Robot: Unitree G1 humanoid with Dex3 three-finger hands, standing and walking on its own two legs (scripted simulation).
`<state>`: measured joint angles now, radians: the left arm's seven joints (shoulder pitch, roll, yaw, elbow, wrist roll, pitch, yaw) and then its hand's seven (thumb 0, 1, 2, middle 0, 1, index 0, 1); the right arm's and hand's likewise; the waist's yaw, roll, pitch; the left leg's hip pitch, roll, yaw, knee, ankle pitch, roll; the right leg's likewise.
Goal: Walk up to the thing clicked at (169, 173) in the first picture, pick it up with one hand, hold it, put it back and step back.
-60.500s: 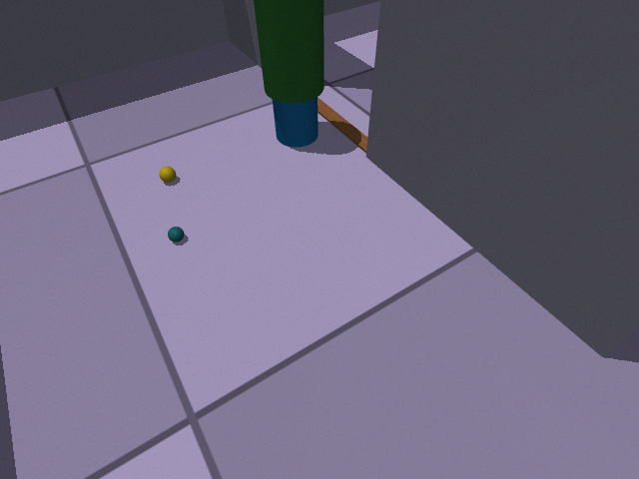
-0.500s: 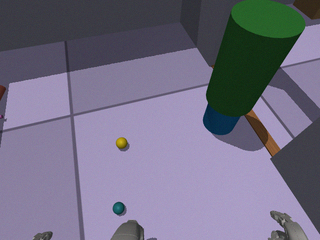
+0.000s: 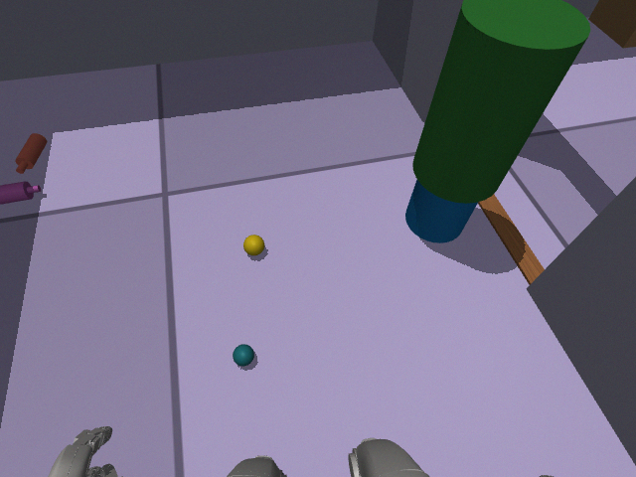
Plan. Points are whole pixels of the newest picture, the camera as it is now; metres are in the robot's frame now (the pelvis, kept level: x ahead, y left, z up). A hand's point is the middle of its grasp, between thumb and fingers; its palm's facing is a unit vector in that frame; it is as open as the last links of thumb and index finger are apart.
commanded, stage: step back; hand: left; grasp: from above
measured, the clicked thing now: (254, 245) +0.90 +0.25 -0.72
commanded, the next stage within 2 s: stand in 1.38 s
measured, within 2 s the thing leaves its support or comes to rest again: neither
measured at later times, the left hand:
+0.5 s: hand out of the picture -0.10 +0.27 -0.14, palm faces +0.07 -0.89 -0.45, open 7.4 cm
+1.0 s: hand out of the picture -0.13 +0.25 -0.15, palm faces +0.08 -0.93 -0.35, open 7.4 cm
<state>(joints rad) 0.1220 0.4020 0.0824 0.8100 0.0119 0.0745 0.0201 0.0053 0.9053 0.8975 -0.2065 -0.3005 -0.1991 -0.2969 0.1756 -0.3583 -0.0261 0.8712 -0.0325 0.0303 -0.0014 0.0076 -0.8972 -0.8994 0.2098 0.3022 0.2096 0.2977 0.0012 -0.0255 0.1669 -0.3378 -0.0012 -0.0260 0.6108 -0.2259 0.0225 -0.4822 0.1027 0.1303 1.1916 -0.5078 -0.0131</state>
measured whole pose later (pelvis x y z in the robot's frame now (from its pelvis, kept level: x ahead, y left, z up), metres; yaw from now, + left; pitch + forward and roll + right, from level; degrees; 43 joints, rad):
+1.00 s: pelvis -0.17 -0.02 +0.00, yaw +4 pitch -2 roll +0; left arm 0.20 0.36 0.05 1.02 0.03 0.00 -0.01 0.01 0.90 0.90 -0.21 -0.30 -0.20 -0.30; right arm 0.19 -0.37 -0.05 1.02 -0.04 -0.02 0.02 0.01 -0.90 -0.90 0.21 0.30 0.21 0.30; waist 0.03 -0.01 0.05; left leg -0.26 -0.02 -0.01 0.58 -0.28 0.01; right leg -0.28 -0.03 0.00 0.65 -0.38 -0.01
